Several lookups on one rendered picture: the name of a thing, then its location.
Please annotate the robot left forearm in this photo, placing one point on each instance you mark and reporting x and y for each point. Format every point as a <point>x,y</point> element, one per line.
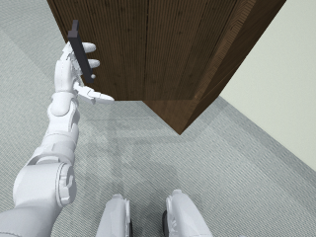
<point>60,140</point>

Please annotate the cupboard door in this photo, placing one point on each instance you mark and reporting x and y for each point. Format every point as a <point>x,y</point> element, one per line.
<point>149,50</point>

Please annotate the handle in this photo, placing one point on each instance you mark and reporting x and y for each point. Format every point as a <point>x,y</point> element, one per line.
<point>79,51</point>

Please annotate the robot right shin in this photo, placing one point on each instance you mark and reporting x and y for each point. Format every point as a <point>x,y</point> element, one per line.
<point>172,225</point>

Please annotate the left robot hand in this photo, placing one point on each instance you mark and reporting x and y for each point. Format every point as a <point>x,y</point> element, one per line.
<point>66,74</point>

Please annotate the right robot thigh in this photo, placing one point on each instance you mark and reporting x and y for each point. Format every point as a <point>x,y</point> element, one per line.
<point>188,219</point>

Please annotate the left robot upper arm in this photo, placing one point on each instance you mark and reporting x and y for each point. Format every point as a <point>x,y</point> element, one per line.
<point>41,192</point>

